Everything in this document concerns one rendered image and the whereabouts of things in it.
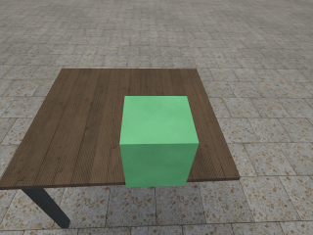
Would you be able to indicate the table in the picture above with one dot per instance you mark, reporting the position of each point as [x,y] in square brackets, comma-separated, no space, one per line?
[74,138]

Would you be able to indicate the carton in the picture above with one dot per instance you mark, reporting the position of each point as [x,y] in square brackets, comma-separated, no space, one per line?
[158,141]

